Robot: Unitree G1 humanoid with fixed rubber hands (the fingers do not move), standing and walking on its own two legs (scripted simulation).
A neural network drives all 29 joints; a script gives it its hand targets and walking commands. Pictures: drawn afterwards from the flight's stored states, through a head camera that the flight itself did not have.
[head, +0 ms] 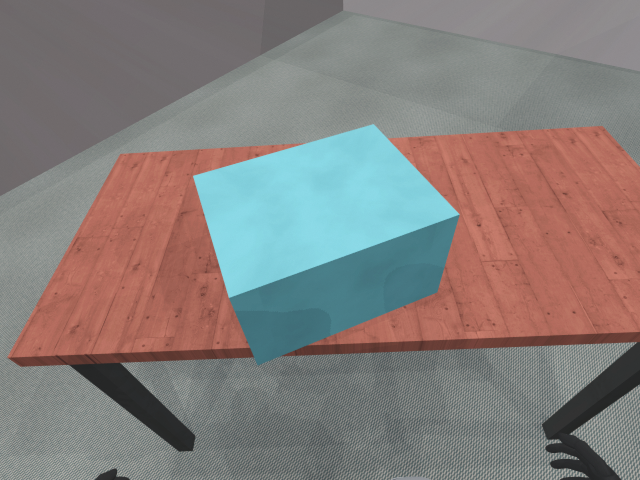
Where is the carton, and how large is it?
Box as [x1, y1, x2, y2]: [193, 124, 459, 364]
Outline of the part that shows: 373,124 193,176 228,296 257,364 437,291 459,214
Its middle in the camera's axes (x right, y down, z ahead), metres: +0.00 +0.00 +0.60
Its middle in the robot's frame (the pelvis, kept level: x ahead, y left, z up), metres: +0.45 +0.02 +0.03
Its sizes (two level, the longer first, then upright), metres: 0.302 0.236 0.177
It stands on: a table, 0.69 m high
